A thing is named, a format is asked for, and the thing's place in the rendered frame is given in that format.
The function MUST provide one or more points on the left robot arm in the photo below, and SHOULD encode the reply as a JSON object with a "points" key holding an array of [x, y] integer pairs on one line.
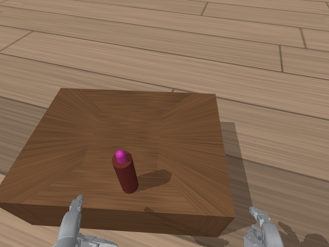
{"points": [[66, 242]]}

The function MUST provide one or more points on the right robot hand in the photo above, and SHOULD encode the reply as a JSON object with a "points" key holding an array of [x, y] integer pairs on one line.
{"points": [[267, 236]]}

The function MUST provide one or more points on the left robot hand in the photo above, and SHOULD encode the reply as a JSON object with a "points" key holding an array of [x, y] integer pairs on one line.
{"points": [[70, 227]]}

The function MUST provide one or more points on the bottle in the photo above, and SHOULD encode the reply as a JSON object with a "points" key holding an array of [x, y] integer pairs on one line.
{"points": [[124, 167]]}

